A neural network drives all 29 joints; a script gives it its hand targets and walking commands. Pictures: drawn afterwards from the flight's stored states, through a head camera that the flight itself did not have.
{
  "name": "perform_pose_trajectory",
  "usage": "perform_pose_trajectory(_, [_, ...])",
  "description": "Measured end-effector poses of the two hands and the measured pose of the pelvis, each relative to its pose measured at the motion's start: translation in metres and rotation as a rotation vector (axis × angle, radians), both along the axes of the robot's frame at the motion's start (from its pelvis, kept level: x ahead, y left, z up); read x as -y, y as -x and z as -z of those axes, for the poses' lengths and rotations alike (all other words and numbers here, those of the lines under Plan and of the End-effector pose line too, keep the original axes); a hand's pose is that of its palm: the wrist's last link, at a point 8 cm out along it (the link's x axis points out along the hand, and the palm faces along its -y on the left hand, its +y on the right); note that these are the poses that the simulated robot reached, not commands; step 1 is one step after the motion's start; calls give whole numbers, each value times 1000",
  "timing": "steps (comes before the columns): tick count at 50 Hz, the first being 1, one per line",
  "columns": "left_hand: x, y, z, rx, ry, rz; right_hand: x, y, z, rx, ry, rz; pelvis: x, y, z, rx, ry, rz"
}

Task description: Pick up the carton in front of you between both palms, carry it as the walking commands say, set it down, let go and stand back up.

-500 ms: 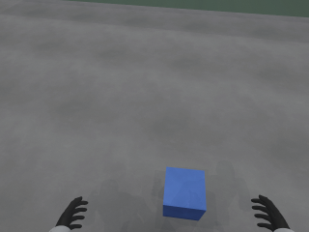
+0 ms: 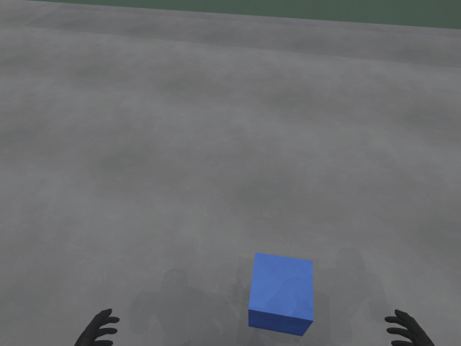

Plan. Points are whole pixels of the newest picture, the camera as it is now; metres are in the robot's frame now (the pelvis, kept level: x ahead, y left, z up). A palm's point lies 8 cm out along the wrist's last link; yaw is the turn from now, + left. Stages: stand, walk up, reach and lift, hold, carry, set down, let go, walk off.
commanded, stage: stand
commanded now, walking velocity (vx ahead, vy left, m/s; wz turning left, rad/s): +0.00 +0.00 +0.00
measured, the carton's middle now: (279, 294) +0.39 -0.11 -0.65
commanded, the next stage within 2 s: none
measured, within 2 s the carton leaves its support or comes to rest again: neither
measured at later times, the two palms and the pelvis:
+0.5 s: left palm out of the picture +0.07 +0.30 -0.09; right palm out of the picture +0.07 -0.31 -0.10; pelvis -0.02 -0.01 +0.00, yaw -1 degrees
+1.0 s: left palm out of the picture +0.08 +0.31 -0.09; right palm out of the picture +0.05 -0.31 -0.10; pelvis -0.03 +0.00 +0.01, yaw -2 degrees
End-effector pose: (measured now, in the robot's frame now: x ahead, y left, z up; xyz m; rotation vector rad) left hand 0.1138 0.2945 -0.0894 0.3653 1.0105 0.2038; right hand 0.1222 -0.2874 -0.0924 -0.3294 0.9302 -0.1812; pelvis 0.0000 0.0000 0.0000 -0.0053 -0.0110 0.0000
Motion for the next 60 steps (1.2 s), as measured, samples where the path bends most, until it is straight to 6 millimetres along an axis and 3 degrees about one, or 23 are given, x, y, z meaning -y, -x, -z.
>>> perform_pose_trajectory(18, [-3,30,3,-59,-7,-16,21,42,1,-84,35,25,7,16,-4,22,-2,7])
perform_pose_trajectory(35, [-9,49,6,-112,-10,-12,26,76,7,-175,38,46,5,28,-6,27,-3,18])
perform_pose_trajectory(49, [-12,39,6,-119,-10,-2,27,70,3,-157,42,67,1,28,-7,33,-4,30])
perform_pose_trajectory(60, [-16,42,4,-130,-26,-1,24,74,7,-180,29,67,1,30,-8,38,-6,32])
